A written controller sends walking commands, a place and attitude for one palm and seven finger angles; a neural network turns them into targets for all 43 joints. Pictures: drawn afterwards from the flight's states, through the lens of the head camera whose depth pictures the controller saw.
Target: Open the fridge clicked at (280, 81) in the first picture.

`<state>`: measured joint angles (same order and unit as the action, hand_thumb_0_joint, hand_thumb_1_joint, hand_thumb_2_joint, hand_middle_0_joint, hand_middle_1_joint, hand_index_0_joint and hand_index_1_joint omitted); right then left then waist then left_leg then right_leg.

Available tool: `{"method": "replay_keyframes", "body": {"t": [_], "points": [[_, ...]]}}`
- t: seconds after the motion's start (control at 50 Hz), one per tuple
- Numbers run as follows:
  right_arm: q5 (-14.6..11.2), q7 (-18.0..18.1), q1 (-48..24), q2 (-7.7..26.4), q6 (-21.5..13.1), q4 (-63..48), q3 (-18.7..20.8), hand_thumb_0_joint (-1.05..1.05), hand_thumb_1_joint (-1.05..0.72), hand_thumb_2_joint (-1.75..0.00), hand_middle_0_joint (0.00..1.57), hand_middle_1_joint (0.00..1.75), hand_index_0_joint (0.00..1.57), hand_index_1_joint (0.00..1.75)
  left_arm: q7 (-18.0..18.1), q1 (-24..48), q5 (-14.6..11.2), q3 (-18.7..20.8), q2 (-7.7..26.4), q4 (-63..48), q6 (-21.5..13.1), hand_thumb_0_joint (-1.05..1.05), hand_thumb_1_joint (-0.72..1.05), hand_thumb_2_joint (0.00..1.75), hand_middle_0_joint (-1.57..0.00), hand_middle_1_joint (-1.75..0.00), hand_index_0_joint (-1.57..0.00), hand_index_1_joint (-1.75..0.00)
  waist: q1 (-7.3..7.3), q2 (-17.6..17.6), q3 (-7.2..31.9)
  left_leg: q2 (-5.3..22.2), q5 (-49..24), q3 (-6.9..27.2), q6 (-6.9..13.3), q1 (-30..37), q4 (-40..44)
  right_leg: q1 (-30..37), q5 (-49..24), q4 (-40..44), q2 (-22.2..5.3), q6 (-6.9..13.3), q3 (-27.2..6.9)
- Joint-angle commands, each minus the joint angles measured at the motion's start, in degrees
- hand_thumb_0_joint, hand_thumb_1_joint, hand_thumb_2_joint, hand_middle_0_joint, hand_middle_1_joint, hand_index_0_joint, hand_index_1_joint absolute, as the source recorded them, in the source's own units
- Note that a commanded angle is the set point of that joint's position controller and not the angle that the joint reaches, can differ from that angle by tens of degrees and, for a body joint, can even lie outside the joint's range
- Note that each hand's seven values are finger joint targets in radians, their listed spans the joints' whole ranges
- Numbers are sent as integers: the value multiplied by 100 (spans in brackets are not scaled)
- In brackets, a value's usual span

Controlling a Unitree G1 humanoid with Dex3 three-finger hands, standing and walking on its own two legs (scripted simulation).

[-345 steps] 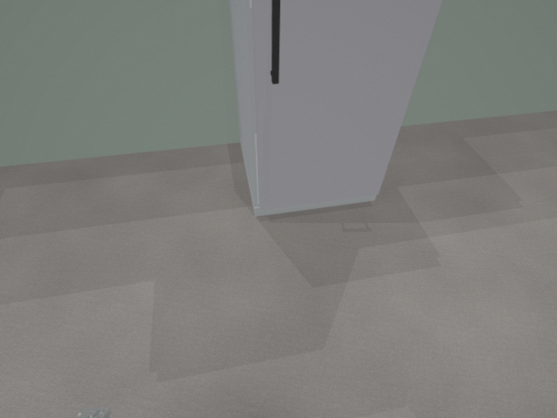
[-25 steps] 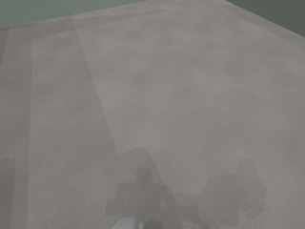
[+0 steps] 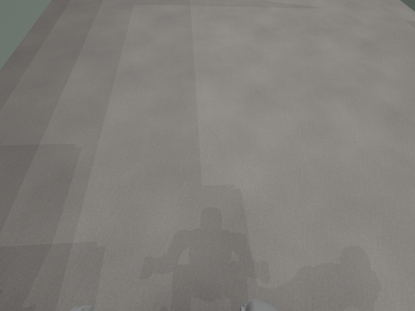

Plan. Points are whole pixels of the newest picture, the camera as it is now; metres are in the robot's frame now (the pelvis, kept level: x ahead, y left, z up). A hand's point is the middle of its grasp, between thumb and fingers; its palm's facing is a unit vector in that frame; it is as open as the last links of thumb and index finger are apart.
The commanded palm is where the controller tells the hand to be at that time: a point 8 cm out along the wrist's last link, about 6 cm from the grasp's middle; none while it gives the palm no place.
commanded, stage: turn to face it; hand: left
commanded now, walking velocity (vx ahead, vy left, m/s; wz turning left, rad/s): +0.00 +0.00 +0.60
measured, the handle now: out of the picture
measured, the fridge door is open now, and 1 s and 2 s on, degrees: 0 0 0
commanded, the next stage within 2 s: none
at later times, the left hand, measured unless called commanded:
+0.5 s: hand out of the picture +0.00 +0.16 -0.15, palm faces +0.32 -0.91 -0.27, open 7.4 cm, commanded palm none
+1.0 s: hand out of the picture -0.02 +0.20 -0.15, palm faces +0.58 -0.76 -0.29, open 7.4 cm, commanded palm none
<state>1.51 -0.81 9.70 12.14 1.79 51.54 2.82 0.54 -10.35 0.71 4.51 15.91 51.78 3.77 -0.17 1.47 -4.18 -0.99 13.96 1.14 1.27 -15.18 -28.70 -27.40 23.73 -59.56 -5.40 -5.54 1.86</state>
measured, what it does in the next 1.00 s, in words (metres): steps on the spot, turning left: right foot, then left foot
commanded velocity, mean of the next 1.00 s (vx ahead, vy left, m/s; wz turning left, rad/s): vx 0.00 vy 0.00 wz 0.60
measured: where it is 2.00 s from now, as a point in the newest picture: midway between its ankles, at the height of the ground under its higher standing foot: outside the picture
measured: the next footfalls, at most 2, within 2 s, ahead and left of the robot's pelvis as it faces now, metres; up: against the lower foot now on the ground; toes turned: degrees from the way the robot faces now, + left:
right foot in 0.18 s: +0.05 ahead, -0.14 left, +0.00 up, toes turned +4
left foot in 0.62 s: -0.02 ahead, +0.10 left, +0.00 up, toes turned +29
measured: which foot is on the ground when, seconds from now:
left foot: down 0.00-0.18, up 0.20-0.60, down 0.62-1.00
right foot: up 0.00-0.16, down 0.18-0.62, up 0.64-1.00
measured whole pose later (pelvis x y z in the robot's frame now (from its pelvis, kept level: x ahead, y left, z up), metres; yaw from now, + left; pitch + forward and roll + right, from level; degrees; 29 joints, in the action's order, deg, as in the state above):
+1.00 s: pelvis +0.00 -0.04 -0.01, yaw +36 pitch +0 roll +1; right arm 1.4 -1.1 10.5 13.0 2.9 51.8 3.5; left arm 0.6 -8.9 0.2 2.8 13.7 48.5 2.0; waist 1.1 -1.2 -3.7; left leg -2.2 15.1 6.4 -1.0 -17.0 -32.2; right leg -18.1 19.6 -36.2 -2.6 -4.8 2.3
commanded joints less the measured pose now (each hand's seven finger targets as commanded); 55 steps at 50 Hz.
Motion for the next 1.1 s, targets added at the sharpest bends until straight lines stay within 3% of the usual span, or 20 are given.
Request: {"method": "replay_keyframes", "body": {"t": [0.0,0.12,0.14,0.16,0.18,0.22,0.28,0.46,0.54,0.56,0.58,0.6,0.62,0.72,0.86,0.94,0.96,1.0,1.02,1.08], "points": [[-3,99,200,1311,-72,-347,377,0,-90,-90,20,30,20,30,28,292,-5,65,299,-653,-191,0,90,90,-20,-30,-20,-30,236,-990,585,1379,-1591,1695,853,628,920,-163,118,593,114,5,-153],[-42,66,-145,1240,-3,-480,430,0,-90,-90,20,30,20,30,79,-491,-48,72,384,-569,-338,0,90,90,-20,-30,-20,-30,-172,-787,857,861,-1551,1793,445,-432,42,1981,-999,3361,364,139,5],[-101,36,-31,910,-12,-535,386,0,-90,-90,20,30,20,30,122,-696,26,150,778,-558,-409,0,90,90,-20,-30,-20,-30,-259,229,973,335,-384,1296,50,-1283,-843,2827,-934,4225,-581,389,-911],[-92,16,47,589,-24,-707,324,0,-90,-90,20,30,20,30,149,-613,98,228,1286,-634,-425,0,90,90,-20,-30,-20,-30,-245,1736,836,-450,1868,209,-398,-2213,-2256,2912,-1482,4503,-2168,1114,-2438],[-21,34,-29,925,34,-668,403,0,-90,-90,20,30,20,30,181,-532,36,236,1171,-670,-420,0,90,90,-20,-30,-20,-30,-252,1461,846,-72,2016,499,-348,-1973,-3257,2266,-1634,4477,-2404,1434,-2310],[-11,-34,-71,845,115,-452,403,0,-90,-90,20,30,20,30,160,80,36,117,774,-769,-405,0,90,90,-20,-30,-20,-30,45,689,275,143,1279,376,-391,-1953,-4203,1615,-1547,4316,-1700,1348,-1420],[-26,-123,124,682,163,-310,354,0,-90,-90,20,30,20,30,152,206,70,20,519,-753,-447,0,90,90,-20,-30,-20,-30,162,841,187,228,761,33,-541,-1790,-4074,1630,-2328,4107,-1247,1109,-309],[-77,-125,-581,557,117,-452,192,0,-90,-90,20,30,20,30,123,-535,106,126,908,-388,-376,0,90,90,-20,-30,-20,-30,-264,1027,436,260,1126,-630,-530,-1101,-1885,2265,-3381,3694,-1566,1267,213],[-73,-80,-251,645,20,-436,180,0,-90,-90,20,30,20,30,93,-505,76,180,963,-310,-317,0,90,90,-20,-30,-20,-30,-100,924,709,164,475,-858,-372,-201,-382,2223,-3584,2940,-1541,951,605],[-62,-80,68,836,-28,-370,229,0,-90,-90,20,30,20,30,74,-457,25,188,930,-324,-297,0,90,90,-20,-30,-20,-30,110,595,904,259,-276,-723,-279,563,389,1793,-3249,2305,-1468,707,798],[-28,-62,420,1388,-84,-342,366,0,-90,-90,20,30,20,30,44,-461,-6,162,674,-443,-272,0,90,90,-20,-30,-20,-30,306,-713,1167,1241,-1626,661,145,1625,749,591,-1745,1051,-926,330,1015],[-53,-23,757,1928,-77,-281,486,0,-90,-90,20,30,20,30,14,-270,-10,25,300,-737,-264,0,90,90,-20,-30,-20,-30,461,-2083,1146,2514,-4001,2112,928,2036,730,-755,1548,-16,-305,-5,802],[-60,26,1005,1815,-65,-105,468,0,-90,-90,20,30,20,30,77,126,45,22,445,-798,-188,0,90,90,-20,-30,-20,-30,618,-1556,1173,2518,-3372,2001,1155,1674,681,-718,1481,-544,-302,63,188],[-29,116,-110,1283,-119,-424,289,0,-90,-90,20,30,20,30,-19,-82,21,86,397,-471,-196,0,90,90,-20,-30,-20,-30,89,-1002,571,1398,-2315,1014,697,627,854,-409,5,-533,-169,15,-42],[-10,88,65,1346,-57,-365,381,0,-90,-90,20,30,20,30,25,130,-18,18,270,-694,-236,0,90,90,-20,-30,-20,-30,216,-1039,731,1317,-2408,1521,834,746,625,150,189,1119,193,14,-2],[-35,73,-209,1326,-13,-468,409,0,-90,-90,20,30,20,30,51,-410,-47,28,334,-633,-324,0,90,90,-20,-30,-20,-30,-83,-1090,815,1043,-2356,1695,594,76,153,1396,-658,2743,420,84,139],[-71,62,-237,1192,-12,-515,407,0,-90,-90,20,30,20,30,75,-664,-32,70,491,-580,-381,0,90,90,-20,-30,-20,-30,-218,-776,841,781,-1682,1576,346,-450,-261,2120,-1185,3591,202,123,-9],[-86,12,-99,686,-12,-736,337,0,-90,-90,20,30,20,30,136,-758,85,195,1379,-652,-434,0,90,90,-20,-30,-20,-30,-270,1558,844,-340,2062,233,-375,-1972,-2696,2590,-2010,4441,-2381,1222,-2347],[-24,11,-149,922,62,-644,402,0,-90,-90,20,30,20,30,161,-583,49,194,1151,-685,-437,0,90,90,-20,-30,-20,-30,-254,1467,699,-22,1958,552,-299,-1819,-3548,1910,-1479,4509,-2288,1412,-2174],[-14,-108,65,793,159,-330,397,0,-90,-90,20,30,20,30,147,277,56,28,607,-835,-404,0,90,90,-20,-30,-20,-30,195,741,118,219,877,251,-405,-1719,-4343,1222,-1161,4362,-1422,1130,-798]]}}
